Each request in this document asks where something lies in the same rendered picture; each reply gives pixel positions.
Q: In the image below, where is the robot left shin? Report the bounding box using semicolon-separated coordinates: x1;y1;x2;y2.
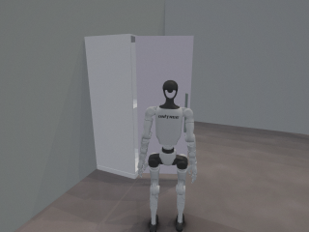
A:
150;185;158;225

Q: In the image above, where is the robot right shin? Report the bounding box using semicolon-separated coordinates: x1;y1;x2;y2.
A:
177;185;185;223

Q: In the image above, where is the robot right forearm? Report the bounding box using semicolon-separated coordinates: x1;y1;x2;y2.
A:
186;133;197;165

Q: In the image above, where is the robot shin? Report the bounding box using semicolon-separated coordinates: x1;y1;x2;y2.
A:
150;185;158;225
177;185;185;223

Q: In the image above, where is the handle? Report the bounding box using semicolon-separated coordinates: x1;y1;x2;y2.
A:
183;93;188;132

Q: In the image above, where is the robot right hand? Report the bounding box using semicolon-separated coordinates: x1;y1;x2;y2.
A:
186;164;198;184

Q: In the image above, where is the right robot upper arm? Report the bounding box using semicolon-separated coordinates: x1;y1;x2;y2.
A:
182;107;194;142

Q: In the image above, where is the robot left hand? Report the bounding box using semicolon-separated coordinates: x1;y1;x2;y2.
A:
137;160;148;178

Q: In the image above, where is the fridge door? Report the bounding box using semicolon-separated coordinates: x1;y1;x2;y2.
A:
135;36;194;174

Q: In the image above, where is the robot left forearm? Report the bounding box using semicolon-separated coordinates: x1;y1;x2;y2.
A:
139;131;150;160

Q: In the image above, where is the left robot upper arm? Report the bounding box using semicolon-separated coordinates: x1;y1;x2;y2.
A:
142;106;157;140

